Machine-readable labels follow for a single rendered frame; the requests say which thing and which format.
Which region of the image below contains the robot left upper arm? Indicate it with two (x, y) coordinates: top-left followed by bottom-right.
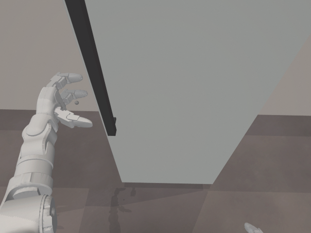
(0, 195), (57, 233)

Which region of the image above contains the robot left hand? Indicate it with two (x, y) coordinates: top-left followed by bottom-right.
(36, 72), (93, 128)

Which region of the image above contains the fridge door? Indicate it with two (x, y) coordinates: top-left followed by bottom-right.
(63, 0), (311, 184)

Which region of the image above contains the handle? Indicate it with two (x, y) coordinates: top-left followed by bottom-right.
(65, 0), (117, 136)

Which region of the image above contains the robot left forearm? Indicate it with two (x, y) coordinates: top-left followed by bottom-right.
(0, 114), (59, 209)

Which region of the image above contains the robot right hand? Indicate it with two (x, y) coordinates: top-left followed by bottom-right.
(244, 223), (263, 233)

